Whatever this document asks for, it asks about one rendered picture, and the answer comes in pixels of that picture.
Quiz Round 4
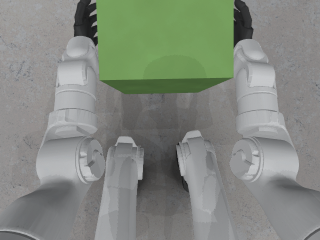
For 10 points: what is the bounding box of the right robot upper arm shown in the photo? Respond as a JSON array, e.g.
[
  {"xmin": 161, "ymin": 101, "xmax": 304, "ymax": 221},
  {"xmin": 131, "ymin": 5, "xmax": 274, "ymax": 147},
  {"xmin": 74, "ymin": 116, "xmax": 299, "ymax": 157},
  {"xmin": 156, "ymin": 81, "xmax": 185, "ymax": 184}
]
[{"xmin": 229, "ymin": 136, "xmax": 320, "ymax": 240}]

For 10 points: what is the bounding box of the robot left shin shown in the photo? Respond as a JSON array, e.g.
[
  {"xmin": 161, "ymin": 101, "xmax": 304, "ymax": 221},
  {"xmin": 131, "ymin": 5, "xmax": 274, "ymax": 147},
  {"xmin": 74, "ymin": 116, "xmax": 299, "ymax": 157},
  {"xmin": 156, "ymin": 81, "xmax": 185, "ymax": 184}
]
[{"xmin": 105, "ymin": 136, "xmax": 137, "ymax": 170}]

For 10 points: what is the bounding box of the robot right shin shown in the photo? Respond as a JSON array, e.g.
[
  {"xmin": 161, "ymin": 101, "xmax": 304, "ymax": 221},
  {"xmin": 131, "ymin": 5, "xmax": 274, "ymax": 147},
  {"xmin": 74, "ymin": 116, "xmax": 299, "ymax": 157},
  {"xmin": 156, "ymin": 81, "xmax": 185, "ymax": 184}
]
[{"xmin": 182, "ymin": 130, "xmax": 217, "ymax": 183}]

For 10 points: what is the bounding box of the robot left forearm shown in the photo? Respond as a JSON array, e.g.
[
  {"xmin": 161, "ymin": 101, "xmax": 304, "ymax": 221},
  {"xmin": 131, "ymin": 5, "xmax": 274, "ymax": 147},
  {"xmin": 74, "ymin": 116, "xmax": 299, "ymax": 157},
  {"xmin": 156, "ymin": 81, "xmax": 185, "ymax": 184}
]
[{"xmin": 36, "ymin": 36, "xmax": 99, "ymax": 175}]

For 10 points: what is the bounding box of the robot left hand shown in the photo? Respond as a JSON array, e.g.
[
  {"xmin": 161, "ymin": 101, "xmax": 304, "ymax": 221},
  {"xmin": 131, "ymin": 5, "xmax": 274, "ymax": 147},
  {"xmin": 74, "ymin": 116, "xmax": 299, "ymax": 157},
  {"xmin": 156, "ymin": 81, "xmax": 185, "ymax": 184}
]
[{"xmin": 73, "ymin": 0, "xmax": 98, "ymax": 46}]

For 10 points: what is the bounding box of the carton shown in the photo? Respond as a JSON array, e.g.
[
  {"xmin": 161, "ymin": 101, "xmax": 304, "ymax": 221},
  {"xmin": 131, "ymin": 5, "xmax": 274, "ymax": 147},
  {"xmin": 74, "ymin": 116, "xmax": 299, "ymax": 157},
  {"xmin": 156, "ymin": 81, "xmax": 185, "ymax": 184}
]
[{"xmin": 96, "ymin": 0, "xmax": 234, "ymax": 94}]

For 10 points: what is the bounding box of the robot shin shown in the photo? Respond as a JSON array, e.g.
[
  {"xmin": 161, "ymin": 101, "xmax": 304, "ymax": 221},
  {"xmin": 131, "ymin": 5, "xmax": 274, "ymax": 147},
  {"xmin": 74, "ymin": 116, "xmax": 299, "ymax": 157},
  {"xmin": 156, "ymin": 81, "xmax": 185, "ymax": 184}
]
[
  {"xmin": 182, "ymin": 130, "xmax": 217, "ymax": 183},
  {"xmin": 105, "ymin": 136, "xmax": 137, "ymax": 170}
]

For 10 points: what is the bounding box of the robot right hand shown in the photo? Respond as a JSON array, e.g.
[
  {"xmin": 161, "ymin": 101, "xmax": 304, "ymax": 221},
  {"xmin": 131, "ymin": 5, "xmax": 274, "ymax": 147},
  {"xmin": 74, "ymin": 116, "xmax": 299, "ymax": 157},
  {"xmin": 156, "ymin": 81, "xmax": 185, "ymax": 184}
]
[{"xmin": 233, "ymin": 0, "xmax": 254, "ymax": 48}]

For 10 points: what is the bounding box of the left robot upper arm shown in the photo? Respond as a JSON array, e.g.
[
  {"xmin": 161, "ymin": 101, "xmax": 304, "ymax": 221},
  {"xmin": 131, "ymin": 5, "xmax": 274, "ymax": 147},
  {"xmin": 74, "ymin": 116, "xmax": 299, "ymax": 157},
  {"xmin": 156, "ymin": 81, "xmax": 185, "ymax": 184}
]
[{"xmin": 0, "ymin": 135, "xmax": 106, "ymax": 240}]

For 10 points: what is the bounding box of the robot right forearm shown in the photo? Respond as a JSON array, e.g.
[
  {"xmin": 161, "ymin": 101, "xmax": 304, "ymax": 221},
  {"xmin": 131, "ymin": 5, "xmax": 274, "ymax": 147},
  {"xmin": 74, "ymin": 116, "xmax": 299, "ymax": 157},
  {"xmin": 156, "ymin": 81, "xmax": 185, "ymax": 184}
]
[{"xmin": 233, "ymin": 39, "xmax": 299, "ymax": 167}]

